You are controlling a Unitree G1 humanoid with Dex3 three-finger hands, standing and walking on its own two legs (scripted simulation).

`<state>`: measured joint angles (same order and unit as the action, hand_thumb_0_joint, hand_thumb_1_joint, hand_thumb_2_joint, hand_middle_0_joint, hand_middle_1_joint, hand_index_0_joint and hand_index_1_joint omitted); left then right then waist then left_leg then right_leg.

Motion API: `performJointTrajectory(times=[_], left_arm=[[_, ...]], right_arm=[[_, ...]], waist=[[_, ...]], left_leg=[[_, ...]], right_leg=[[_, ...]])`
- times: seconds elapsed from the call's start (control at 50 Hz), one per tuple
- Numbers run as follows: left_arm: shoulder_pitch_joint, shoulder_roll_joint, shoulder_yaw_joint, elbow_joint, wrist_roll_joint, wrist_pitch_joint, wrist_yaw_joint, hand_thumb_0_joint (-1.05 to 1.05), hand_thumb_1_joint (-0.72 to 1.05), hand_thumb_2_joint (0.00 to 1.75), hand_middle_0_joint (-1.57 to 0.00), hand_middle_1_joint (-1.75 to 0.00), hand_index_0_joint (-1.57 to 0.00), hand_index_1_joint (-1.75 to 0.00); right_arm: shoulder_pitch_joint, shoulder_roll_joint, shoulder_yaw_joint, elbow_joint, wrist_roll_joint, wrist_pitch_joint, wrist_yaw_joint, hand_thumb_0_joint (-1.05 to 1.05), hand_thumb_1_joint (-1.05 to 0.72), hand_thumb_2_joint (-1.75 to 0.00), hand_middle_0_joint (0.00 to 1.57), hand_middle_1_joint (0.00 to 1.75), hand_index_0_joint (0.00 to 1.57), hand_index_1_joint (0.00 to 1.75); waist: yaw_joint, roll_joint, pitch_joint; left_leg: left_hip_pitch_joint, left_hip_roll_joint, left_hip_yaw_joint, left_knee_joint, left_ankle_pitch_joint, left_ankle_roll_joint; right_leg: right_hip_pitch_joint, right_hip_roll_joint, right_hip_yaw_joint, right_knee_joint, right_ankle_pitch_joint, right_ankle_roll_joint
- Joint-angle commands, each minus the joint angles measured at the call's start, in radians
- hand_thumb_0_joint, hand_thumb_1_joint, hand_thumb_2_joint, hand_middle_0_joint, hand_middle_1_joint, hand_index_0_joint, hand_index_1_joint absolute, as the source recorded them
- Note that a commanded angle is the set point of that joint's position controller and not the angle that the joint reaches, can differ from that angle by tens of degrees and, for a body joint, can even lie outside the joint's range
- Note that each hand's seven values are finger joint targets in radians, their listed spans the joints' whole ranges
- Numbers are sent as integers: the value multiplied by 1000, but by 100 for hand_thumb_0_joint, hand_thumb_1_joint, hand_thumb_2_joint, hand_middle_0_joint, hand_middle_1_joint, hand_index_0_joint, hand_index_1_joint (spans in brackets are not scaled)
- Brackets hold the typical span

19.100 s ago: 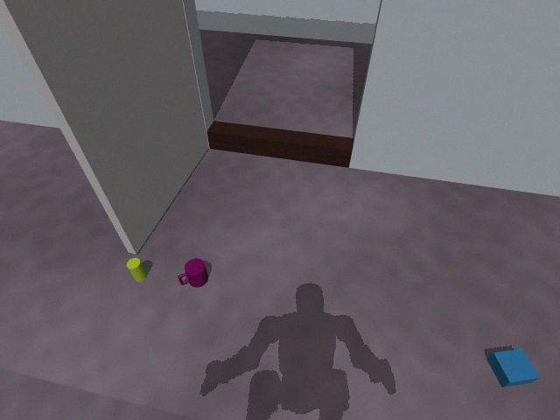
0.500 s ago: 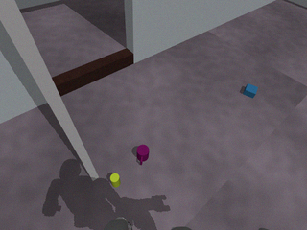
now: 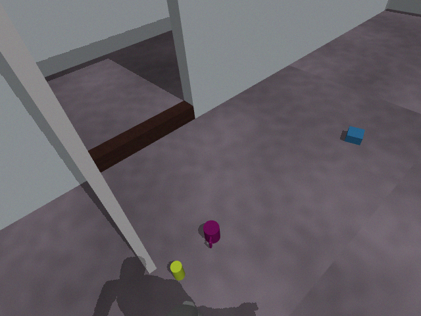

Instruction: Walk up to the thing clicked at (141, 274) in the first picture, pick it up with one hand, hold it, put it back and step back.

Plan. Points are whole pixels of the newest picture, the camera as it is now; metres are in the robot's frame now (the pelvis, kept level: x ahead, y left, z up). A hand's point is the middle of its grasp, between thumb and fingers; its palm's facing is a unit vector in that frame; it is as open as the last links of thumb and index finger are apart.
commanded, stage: walk up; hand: left
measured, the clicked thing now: (177, 270) +0.49 +0.24 -0.73
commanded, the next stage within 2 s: none
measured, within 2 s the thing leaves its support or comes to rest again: neither
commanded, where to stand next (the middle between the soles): +0.11 -0.01 m, yaw +1 degrees
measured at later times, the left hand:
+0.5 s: hand (106, 301) +0.22 +0.28 -0.16, palm faces -0.02 -0.94 -0.33, open 7.4 cm
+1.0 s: hand (106, 315) +0.19 +0.27 -0.17, palm faces +0.05 -0.94 -0.34, open 7.4 cm
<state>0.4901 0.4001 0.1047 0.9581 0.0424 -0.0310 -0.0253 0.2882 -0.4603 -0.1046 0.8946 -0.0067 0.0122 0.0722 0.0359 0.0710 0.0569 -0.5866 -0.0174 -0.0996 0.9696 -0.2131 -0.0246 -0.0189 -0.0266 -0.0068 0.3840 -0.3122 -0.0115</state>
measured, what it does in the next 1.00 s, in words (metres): walks ahead: left foot, then right foot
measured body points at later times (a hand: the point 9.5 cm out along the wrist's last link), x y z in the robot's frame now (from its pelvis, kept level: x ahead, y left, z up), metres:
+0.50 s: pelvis +0.12 +0.02 -0.01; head +0.15 +0.03 +0.43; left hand +0.22 +0.32 -0.13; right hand +0.19 -0.30 -0.12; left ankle +0.10 +0.15 -0.74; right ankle +0.24 -0.12 -0.72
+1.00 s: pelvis +0.11 +0.00 -0.02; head +0.12 +0.01 +0.43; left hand +0.19 +0.32 -0.14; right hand +0.15 -0.31 -0.14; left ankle +0.09 +0.12 -0.74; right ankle +0.19 -0.12 -0.74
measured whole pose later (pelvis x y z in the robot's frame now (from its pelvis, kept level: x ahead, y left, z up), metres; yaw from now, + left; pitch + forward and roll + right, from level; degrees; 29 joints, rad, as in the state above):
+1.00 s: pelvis +0.11 +0.00 -0.02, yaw +3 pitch -2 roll +0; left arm 0.14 0.39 0.03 0.99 0.00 0.02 -0.02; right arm 0.27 -0.38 -0.02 1.03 -0.03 0.00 0.01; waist -0.01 -0.03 0.06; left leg -0.22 -0.01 0.01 0.62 -0.36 0.01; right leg -0.38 -0.02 0.02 0.65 -0.28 -0.03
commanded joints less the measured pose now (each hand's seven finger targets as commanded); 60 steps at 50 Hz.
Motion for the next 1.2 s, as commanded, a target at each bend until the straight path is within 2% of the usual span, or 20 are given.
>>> performJointTrajectory(times=[0.0,0.06,0.12,0.14,0.16,0.18,0.2,0.26,0.4,0.52,0.56,0.6,0.7,0.8,0.84,0.86,0.88,0.94,1.02,1.18], left_arm=[[-128,273,68,-158,-3,-49,13,0,90,90,-20,-30,-20,-30],[-54,271,50,-153,-21,-40,7,0,90,90,-20,-30,-20,-30],[-47,244,20,-177,-30,-27,5,0,90,90,-20,-30,-20,-30],[10,188,0,-178,-40,-22,6,0,90,90,-20,-30,-20,-30],[43,120,-13,-191,-44,-16,4,0,90,90,-20,-30,-20,-30],[-8,187,4,-199,-38,-18,16,0,90,90,-20,-30,-20,-30],[-94,257,11,-189,-33,-13,26,0,90,90,-20,-30,-20,-30],[-75,226,6,-185,-53,-17,11,0,90,90,-20,-30,-20,-30],[-170,143,-10,-181,-53,-1,10,0,90,90,-20,-30,-20,-30],[-167,188,4,-108,-36,-13,19,0,90,90,-20,-30,-20,-30],[-209,238,9,-135,-34,-22,26,0,90,90,-20,-30,-20,-30],[-326,254,2,-157,-38,-7,33,0,90,90,-20,-30,-20,-30],[-373,234,-3,-139,-19,15,41,0,90,90,-20,-30,-20,-30],[-413,232,-5,-116,-32,37,34,0,90,90,-20,-30,-20,-30],[-390,166,-26,-108,-43,44,29,0,90,90,-20,-30,-20,-30],[-423,162,-28,-97,-49,45,29,0,90,90,-20,-30,-20,-30],[-438,208,-4,-69,-37,40,31,0,90,90,-20,-30,-20,-30],[-362,148,-23,-20,-47,18,15,0,90,90,-20,-30,-20,-30],[-382,172,-32,8,-45,-4,33,0,90,90,-20,-30,-20,-30],[-402,192,-57,73,-37,-5,24,0,90,90,-20,-30,-20,-30]], right_arm=[[-109,-153,-31,-121,2,-33,8,0,-90,-90,20,30,20,30],[-176,-129,-19,-125,-16,-49,0,0,-90,-90,20,30,20,30],[34,-142,-33,-60,-20,-75,-31,0,-90,-90,20,30,20,30],[153,-194,-57,-31,-29,-86,-46,0,-90,-90,20,30,20,30],[188,-261,-70,-51,-34,-94,-54,0,-90,-90,20,30,20,30],[214,-328,-74,-59,-4,-96,-56,0,-90,-90,20,30,20,30],[182,-312,-76,-62,14,-96,-53,0,-90,-90,20,30,20,30],[93,-203,-22,-100,15,-111,-66,0,-90,-90,20,30,20,30],[3,-160,14,-135,0,-115,-90,0,-90,-90,20,30,20,30],[-59,-118,36,-131,35,-68,-90,0,-90,-90,20,30,20,30],[51,-43,62,-107,40,-46,-92,0,-90,-90,20,30,20,30],[55,-117,38,-66,31,-19,-107,0,-90,-90,20,30,20,30],[52,-134,32,0,21,-8,-90,0,-90,-90,20,30,20,30],[85,-119,29,69,-7,-20,-80,0,-90,-90,20,30,20,30],[47,-163,20,67,-32,-28,-82,0,-90,-90,20,30,20,30],[-71,-231,12,35,-28,-30,-79,0,-90,-90,20,30,20,30],[-158,-248,11,19,-21,-31,-76,0,-90,-90,20,30,20,30],[-226,-123,56,19,-20,-53,-79,0,-90,-90,20,30,20,30],[-121,-127,50,62,-1,-54,-75,0,-90,-90,20,30,20,30],[-188,-129,50,92,-3,-33,-71,0,-90,-90,20,30,20,30]], waist=[[1,-279,115],[44,-254,93],[-55,-100,-35],[-90,36,-141],[-86,185,-138],[-122,154,-145],[-119,40,-72],[-56,-8,34],[-32,125,62],[18,-31,-78],[-8,-265,-138],[-33,-264,-134],[-25,-286,-135],[-55,-234,-123],[-40,-39,-73],[-39,100,6],[-31,86,75],[38,-20,44],[-24,18,-119],[-25,-62,-7]], left_leg=[[30,70,32,-205,-17,-16],[118,66,119,-362,-71,20],[460,11,141,-568,-3,50],[664,50,83,-552,-49,73],[813,259,-268,-581,-121,146],[783,450,-644,-682,-104,278],[671,478,-639,-692,-86,333],[537,308,-178,-624,305,233],[321,245,106,-560,766,230],[211,146,119,-261,246,129],[166,-8,118,-5,-340,60],[241,37,63,41,-448,56],[226,32,71,-77,-310,38],[396,6,124,-417,-174,55],[386,125,-113,-612,-318,102],[220,290,-349,-749,-575,184],[41,359,-394,-784,-624,244],[130,178,-58,-608,-122,127],[360,130,19,-468,204,78],[297,132,-13,-640,-242,89]], right_leg=[[-138,-192,158,-214,-274,-149],[-61,-219,110,-119,22,-167],[-99,-178,46,270,386,-128],[-218,-112,-18,515,291,-81],[-504,12,-21,689,-164,-28],[-613,74,55,765,-281,-44],[-615,5,153,814,-256,-56],[-560,-39,174,774,-91,-53],[-366,-50,9,424,107,4],[-56,-5,5,158,342,-44],[-70,-294,366,25,591,-160],[-206,-314,416,19,351,-248],[-241,-219,305,-15,-96,-177],[-353,-210,243,25,-193,-134],[-461,-121,165,170,-240,-51],[-474,2,41,304,-224,-11],[-344,-2,69,448,-170,-12],[-217,-14,49,228,63,-30],[-113,-63,87,115,388,-47],[-185,-66,147,-2,-2,-30]])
